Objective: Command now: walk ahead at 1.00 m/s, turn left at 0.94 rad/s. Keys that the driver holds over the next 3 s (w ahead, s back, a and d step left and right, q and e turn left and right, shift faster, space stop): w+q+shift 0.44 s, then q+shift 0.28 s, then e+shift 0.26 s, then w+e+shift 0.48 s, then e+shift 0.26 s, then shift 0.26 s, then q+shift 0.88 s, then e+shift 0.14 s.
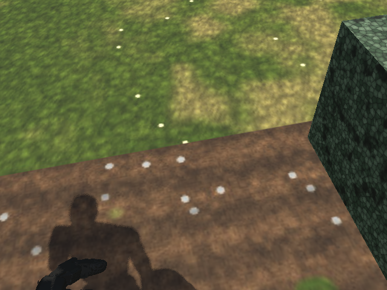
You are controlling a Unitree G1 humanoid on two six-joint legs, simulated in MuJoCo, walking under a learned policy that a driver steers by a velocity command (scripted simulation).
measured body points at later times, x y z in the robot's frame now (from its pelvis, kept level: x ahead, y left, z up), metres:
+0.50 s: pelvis +0.45 +0.05 -0.11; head +0.47 +0.05 +0.34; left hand +0.24 +0.24 -0.24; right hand +0.73 -0.10 -0.21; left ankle +0.53 +0.10 -0.84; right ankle +0.19 -0.16 -0.60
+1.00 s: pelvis +0.74 +0.13 -0.15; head +0.76 +0.17 +0.30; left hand +0.63 +0.39 -0.27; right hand +1.08 +0.09 -0.22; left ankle +0.68 +0.23 -0.84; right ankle +0.91 +0.11 -0.88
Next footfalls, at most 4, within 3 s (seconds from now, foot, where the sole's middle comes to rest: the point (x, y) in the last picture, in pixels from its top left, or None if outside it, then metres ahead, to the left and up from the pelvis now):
0.50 left None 0.55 0.10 -0.91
0.76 right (164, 203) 0.94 0.14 -0.91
1.06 left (132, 247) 0.74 0.27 -0.91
1.56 right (165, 163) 1.16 0.13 -0.91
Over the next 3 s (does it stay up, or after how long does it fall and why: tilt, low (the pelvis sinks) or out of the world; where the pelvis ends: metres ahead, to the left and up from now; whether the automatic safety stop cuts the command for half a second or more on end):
stays up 1.30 0.23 -0.13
